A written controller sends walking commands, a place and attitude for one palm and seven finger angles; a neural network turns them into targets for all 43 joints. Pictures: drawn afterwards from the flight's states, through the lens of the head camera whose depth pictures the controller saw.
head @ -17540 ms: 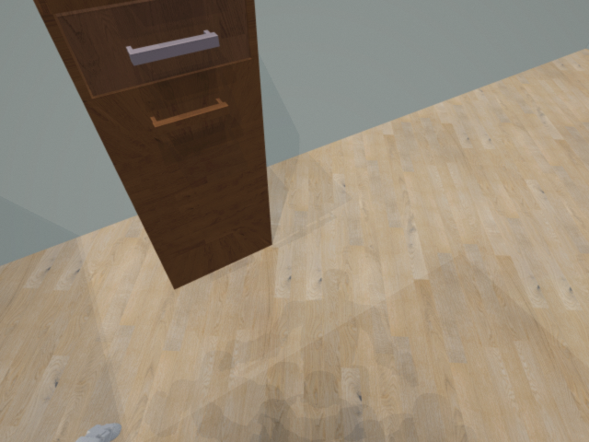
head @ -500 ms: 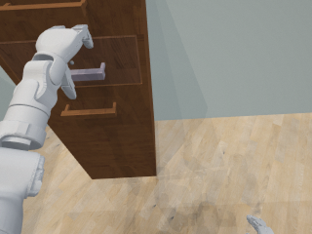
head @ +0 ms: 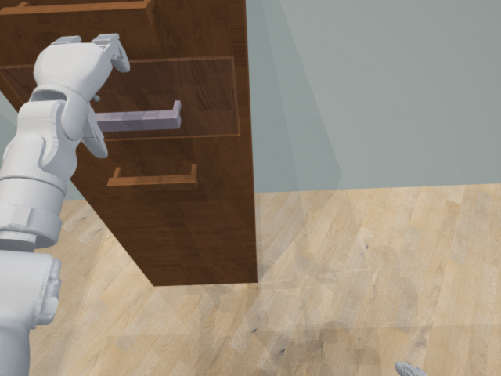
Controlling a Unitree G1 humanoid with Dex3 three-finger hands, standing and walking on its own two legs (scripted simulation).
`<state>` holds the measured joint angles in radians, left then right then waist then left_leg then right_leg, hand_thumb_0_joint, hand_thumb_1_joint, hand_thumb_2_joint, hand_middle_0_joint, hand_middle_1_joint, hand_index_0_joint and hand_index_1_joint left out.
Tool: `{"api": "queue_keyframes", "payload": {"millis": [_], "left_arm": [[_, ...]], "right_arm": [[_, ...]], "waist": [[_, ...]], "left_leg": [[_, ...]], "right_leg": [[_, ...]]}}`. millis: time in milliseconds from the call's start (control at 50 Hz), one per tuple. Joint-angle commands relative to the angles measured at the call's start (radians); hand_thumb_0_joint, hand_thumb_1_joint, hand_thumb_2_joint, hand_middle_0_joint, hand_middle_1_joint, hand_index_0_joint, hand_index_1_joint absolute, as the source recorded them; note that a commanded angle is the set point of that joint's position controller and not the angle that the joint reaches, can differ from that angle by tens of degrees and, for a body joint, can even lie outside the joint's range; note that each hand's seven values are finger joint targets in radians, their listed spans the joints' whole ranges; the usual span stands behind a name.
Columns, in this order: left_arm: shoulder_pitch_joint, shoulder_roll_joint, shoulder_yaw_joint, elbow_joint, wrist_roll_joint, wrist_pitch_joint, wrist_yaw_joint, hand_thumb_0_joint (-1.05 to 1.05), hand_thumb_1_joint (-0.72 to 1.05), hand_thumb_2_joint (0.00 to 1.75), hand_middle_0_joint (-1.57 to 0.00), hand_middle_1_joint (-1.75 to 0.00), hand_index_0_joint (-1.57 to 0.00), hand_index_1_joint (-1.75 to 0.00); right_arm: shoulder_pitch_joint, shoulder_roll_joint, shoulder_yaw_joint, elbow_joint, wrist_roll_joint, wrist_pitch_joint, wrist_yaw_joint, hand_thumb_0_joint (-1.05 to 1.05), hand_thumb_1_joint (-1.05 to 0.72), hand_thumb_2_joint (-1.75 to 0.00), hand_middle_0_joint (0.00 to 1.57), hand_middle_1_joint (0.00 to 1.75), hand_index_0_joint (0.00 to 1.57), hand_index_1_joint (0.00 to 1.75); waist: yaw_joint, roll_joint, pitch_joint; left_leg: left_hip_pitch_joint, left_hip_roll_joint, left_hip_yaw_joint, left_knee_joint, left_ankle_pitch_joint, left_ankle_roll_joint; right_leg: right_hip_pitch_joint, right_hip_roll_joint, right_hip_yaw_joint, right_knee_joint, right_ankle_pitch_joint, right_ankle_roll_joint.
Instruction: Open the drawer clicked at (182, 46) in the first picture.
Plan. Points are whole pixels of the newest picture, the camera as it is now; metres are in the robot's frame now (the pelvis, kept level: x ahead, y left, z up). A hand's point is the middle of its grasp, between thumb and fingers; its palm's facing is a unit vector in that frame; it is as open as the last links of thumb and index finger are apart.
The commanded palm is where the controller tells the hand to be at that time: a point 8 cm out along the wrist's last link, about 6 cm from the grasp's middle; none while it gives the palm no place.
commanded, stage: move the hooked fingers above the handle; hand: left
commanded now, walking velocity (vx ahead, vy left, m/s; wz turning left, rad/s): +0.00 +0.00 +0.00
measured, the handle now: (127, 114) +0.52 +0.25 +0.13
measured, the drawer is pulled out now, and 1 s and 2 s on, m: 0.00 0.00 0.00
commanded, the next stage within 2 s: none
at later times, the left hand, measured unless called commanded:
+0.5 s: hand (94, 91) +0.47 +0.26 +0.22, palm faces +0.13 +0.06 -0.99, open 13.8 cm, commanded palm +0.43 +0.26 +0.25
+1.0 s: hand (131, 88) +0.48 +0.20 +0.22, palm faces +0.09 -0.02 -1.00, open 13.7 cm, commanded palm +0.44 +0.26 +0.25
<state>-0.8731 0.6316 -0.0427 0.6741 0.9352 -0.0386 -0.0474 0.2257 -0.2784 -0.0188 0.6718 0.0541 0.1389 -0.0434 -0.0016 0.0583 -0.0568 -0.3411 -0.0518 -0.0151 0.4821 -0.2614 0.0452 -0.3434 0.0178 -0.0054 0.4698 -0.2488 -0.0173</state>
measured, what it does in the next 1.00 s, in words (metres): stands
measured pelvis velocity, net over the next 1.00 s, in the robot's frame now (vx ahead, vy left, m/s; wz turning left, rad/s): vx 0.00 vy -0.01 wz -0.04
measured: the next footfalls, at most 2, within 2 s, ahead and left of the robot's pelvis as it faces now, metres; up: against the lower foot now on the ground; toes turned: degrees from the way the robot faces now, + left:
none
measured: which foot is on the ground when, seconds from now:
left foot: down 0.00-1.00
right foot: down 0.00-1.00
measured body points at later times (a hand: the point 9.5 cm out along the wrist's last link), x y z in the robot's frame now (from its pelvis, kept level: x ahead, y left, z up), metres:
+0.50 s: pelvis +0.00 +0.00 +0.00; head +0.04 -0.03 +0.45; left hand +0.45 +0.25 +0.27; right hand +0.11 -0.24 -0.14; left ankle -0.02 +0.09 -0.74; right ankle -0.01 -0.11 -0.74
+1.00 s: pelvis +0.00 -0.01 +0.00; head +0.03 -0.05 +0.45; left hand +0.47 +0.20 +0.27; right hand +0.10 -0.27 -0.14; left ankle -0.02 +0.09 -0.74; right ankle -0.01 -0.11 -0.74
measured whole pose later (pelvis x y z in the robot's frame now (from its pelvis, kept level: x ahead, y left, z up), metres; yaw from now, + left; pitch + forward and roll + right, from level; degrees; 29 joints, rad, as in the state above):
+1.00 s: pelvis +0.00 -0.01 +0.00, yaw -2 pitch +7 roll +0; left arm -0.95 0.59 -0.05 0.80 0.95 0.04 -0.07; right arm 0.20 -0.29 0.03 0.67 0.07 0.19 -0.07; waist -0.03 0.08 -0.07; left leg -0.31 -0.03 0.02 0.44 -0.24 0.03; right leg -0.34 0.04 0.03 0.46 -0.23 -0.03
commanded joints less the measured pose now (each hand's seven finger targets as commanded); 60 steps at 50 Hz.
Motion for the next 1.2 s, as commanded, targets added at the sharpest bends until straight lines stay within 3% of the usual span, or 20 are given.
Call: {"api": "queue_keyframes", "payload": {"millis": [0,40,140,220,240,340,420,480,520,580,640,700,740,800,860,920,1040,1080,1140,1180], "left_arm": [[-0.431,0.187,-0.008,-0.047,0.021,0.143,-0.012,0.00,-0.50,0.30,-0.30,-1.20,-0.30,-1.20],[-0.343,0.071,-0.104,-0.064,0.010,0.177,-0.086,0.00,-0.50,0.30,-0.30,-1.20,-0.30,-1.20],[-0.449,0.077,-0.122,-0.276,-0.026,0.090,-0.195,0.00,-0.50,0.30,-0.30,-1.20,-0.30,-1.20],[-0.572,0.238,0.052,-0.370,-0.041,-0.037,-0.130,0.00,-0.50,0.30,-0.30,-1.20,-0.30,-1.20],[-0.589,0.342,0.148,-0.374,-0.043,-0.060,-0.090,0.00,-0.50,0.30,-0.30,-1.20,-0.30,-1.20],[-0.600,0.451,0.265,-0.243,0.000,-0.030,0.101,0.00,-0.50,0.30,-0.30,-1.20,-0.30,-1.20],[-0.470,0.382,0.181,-0.023,0.043,0.124,0.102,0.00,-0.50,0.30,-0.30,-1.20,-0.30,-1.20],[-0.347,0.172,-0.038,0.071,0.045,0.232,-0.033,0.00,-0.50,0.30,-0.30,-1.20,-0.30,-1.20],[-0.406,0.182,-0.031,-0.105,-0.008,0.192,-0.110,0.00,-0.50,0.30,-0.30,-1.20,-0.30,-1.20],[-0.542,0.158,-0.067,-0.251,-0.028,0.070,-0.167,0.00,-0.50,0.30,-0.30,-1.20,-0.30,-1.20],[-0.671,0.194,-0.032,-0.386,-0.041,-0.057,-0.142,0.00,-0.50,0.30,-0.30,-1.20,-0.30,-1.20],[-0.664,0.323,0.115,-0.271,-0.036,-0.096,-0.049,0.00,-0.50,0.30,-0.30,-1.20,-0.30,-1.20],[-0.642,0.426,0.217,-0.181,-0.032,-0.072,0.020,0.00,-0.50,0.30,-0.30,-1.20,-0.30,-1.20],[-0.540,0.386,0.170,-0.020,-0.002,0.033,0.092,0.00,-0.50,0.30,-0.30,-1.20,-0.30,-1.20],[-0.444,0.394,0.147,0.129,0.045,0.149,0.069,0.00,-0.50,0.30,-0.30,-1.20,-0.30,-1.20],[-0.388,0.421,0.152,0.096,0.066,0.181,0.003,0.00,-0.50,0.30,-0.30,-1.20,-0.30,-1.20],[-0.384,0.384,0.109,0.019,0.055,0.118,-0.090,0.00,-0.50,0.30,-0.30,-1.20,-0.30,-1.20],[-0.447,0.396,0.120,-0.068,0.043,0.043,-0.115,0.00,-0.50,0.30,-0.30,-1.20,-0.30,-1.20],[-0.630,0.227,-0.027,-0.310,0.007,-0.079,-0.128,0.00,-0.50,0.30,-0.30,-1.20,-0.30,-1.20],[-0.663,0.224,-0.017,-0.356,-0.020,-0.119,-0.108,0.00,-0.50,0.30,-0.30,-1.20,-0.30,-1.20]], "right_arm": [[-0.020,-0.136,-0.026,-0.112,0.010,-0.012,0.009,0.00,-0.90,-0.90,0.20,0.30,0.20,0.30],[-0.026,-0.140,-0.029,-0.143,0.019,-0.002,0.014,0.00,-0.90,-0.90,0.20,0.30,0.20,0.30],[-0.047,-0.138,-0.023,-0.177,0.014,-0.007,-0.010,0.00,-0.90,-0.90,0.20,0.30,0.20,0.30],[-0.022,-0.117,-0.024,-0.167,0.000,-0.022,-0.021,0.00,-0.90,-0.90,0.20,0.30,0.20,0.30],[-0.019,-0.121,-0.023,-0.161,-0.006,-0.027,-0.023,0.00,-0.90,-0.90,0.20,0.30,0.20,0.30],[-0.042,-0.091,0.000,-0.131,-0.014,-0.041,-0.019,0.00,-0.90,-0.90,0.20,0.30,0.20,0.30],[-0.051,-0.112,0.000,-0.098,-0.009,-0.022,0.001,0.00,-0.90,-0.90,0.20,0.30,0.20,0.30],[-0.036,-0.145,-0.010,-0.119,0.016,0.010,0.007,0.00,-0.90,-0.90,0.20,0.30,0.20,0.30],[-0.039,-0.155,-0.021,-0.158,0.026,0.004,-0.009,0.00,-0.90,-0.90,0.20,0.30,0.20,0.30],[-0.036,-0.138,-0.025,-0.157,0.017,-0.026,-0.041,0.00,-0.90,-0.90,0.20,0.30,0.20,0.30],[-0.003,-0.123,-0.030,-0.140,0.005,-0.049,-0.055,0.00,-0.90,-0.90,0.20,0.30,0.20,0.30],[0.037,-0.117,-0.027,-0.111,0.002,-0.059,-0.051,0.00,-0.90,-0.90,0.20,0.30,0.20,0.30],[0.029,-0.118,-0.017,-0.101,-0.002,-0.057,-0.045,0.00,-0.90,-0.90,0.20,0.30,0.20,0.30],[-0.020,-0.109,0.005,-0.099,0.004,-0.042,-0.033,0.00,-0.90,-0.90,0.20,0.30,0.20,0.30],[-0.043,-0.129,0.009,-0.102,0.009,-0.013,-0.020,0.00,-0.90,-0.90,0.20,0.30,0.20,0.30],[-0.069,-0.140,0.012,-0.135,0.011,0.017,-0.023,0.00,-0.90,-0.90,0.20,0.30,0.20,0.30],[-0.074,-0.150,-0.001,-0.180,0.023,0.017,-0.061,0.00,-0.90,-0.90,0.20,0.30,0.20,0.30],[-0.050,-0.146,-0.011,-0.181,0.019,0.001,-0.071,0.00,-0.90,-0.90,0.20,0.30,0.20,0.30],[-0.017,-0.119,-0.033,-0.175,0.011,-0.028,-0.072,0.00,-0.90,-0.90,0.20,0.30,0.20,0.30],[0.019,-0.119,-0.045,-0.143,0.006,-0.048,-0.070,0.00,-0.90,-0.90,0.20,0.30,0.20,0.30]], "waist": [[-0.018,-0.019,-0.335],[-0.034,-0.077,-0.324],[-0.063,-0.085,-0.319],[-0.019,0.035,-0.376],[0.003,0.063,-0.380],[0.060,0.047,-0.436],[0.053,-0.003,-0.428],[-0.014,-0.114,-0.339],[-0.036,-0.166,-0.363],[-0.075,-0.125,-0.372],[-0.071,0.018,-0.383],[-0.032,0.084,-0.363],[0.002,0.040,-0.369],[0.032,0.005,-0.334],[0.047,-0.049,-0.359],[0.058,-0.136,-0.378],[0.001,-0.206,-0.297],[-0.022,-0.134,-0.344],[-0.080,0.036,-0.388],[-0.084,0.123,-0.390]], "left_leg": [[0.160,0.036,0.000,-0.028,0.451,-0.021],[0.196,0.040,-0.011,-0.022,0.479,-0.013],[0.252,0.033,-0.027,-0.016,0.399,0.010],[0.283,0.027,-0.048,-0.001,0.469,-0.012],[0.264,0.024,-0.046,-0.002,0.467,-0.019],[0.141,0.019,-0.016,-0.020,0.498,-0.041],[0.106,0.034,0.014,-0.041,0.495,-0.043],[0.106,0.042,0.023,-0.051,0.410,-0.018],[0.166,0.035,0.011,-0.049,0.363,0.009],[0.223,0.017,-0.009,-0.025,0.319,0.030],[0.280,0.010,-0.026,-0.004,0.352,0.019],[0.235,0.009,-0.038,-0.011,0.362,-0.009],[0.147,0.009,-0.021,-0.022,0.373,-0.014],[0.044,0.011,0.011,-0.045,0.352,-0.026],[0.008,0.021,0.036,-0.059,0.371,-0.029],[-0.002,0.027,0.049,-0.064,0.354,-0.011],[0.005,0.027,0.052,-0.060,0.211,0.018],[0.051,0.022,0.044,-0.040,0.227,0.028],[0.198,0.017,0.023,0.003,0.299,0.033],[0.283,0.017,0.000,0.020,0.323,0.024]], "right_leg": [[0.129,0.000,-0.010,-0.022,0.300,-0.029],[0.117,-0.001,-0.012,-0.033,0.301,-0.025],[0.073,-0.005,0.001,-0.039,0.245,-0.021],[0.069,0.005,-0.001,-0.017,0.238,-0.035],[0.084,0.011,-0.004,-0.016,0.232,-0.041],[0.239,0.009,-0.004,-0.001,0.312,-0.046],[0.263,-0.001,-0.004,-0.002,0.358,-0.033],[0.195,-0.007,-0.011,-0.030,0.332,-0.017],[0.189,-0.009,-0.001,-0.048,0.315,-0.007],[0.143,-0.011,0.018,-0.051,0.276,-0.005],[0.082,0.000,0.018,-0.048,0.234,-0.022],[0.071,0.013,0.000,-0.034,0.207,-0.038],[0.150,0.011,0.001,-0.028,0.239,-0.039],[0.230,-0.003,0.004,-0.025,0.274,-0.034],[0.301,-0.015,0.012,-0.017,0.337,-0.024],[0.351,-0.028,0.026,-0.014,0.375,-0.010],[0.285,-0.034,0.041,-0.047,0.269,0.007],[0.264,-0.031,0.050,-0.037,0.303,0.008],[0.148,-0.016,0.047,-0.043,0.294,-0.005],[0.057,-0.002,0.035,-0.045,0.240,-0.017]]}}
